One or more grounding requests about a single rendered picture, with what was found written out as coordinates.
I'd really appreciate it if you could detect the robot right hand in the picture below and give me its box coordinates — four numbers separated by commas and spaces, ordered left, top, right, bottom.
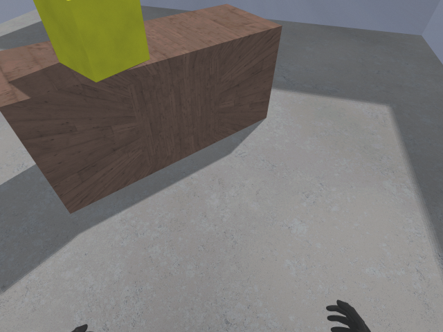
326, 300, 371, 332

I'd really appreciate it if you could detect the pedestal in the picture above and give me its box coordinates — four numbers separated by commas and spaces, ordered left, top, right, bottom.
0, 4, 282, 214

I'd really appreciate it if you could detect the carton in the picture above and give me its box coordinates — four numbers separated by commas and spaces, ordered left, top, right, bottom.
33, 0, 150, 82

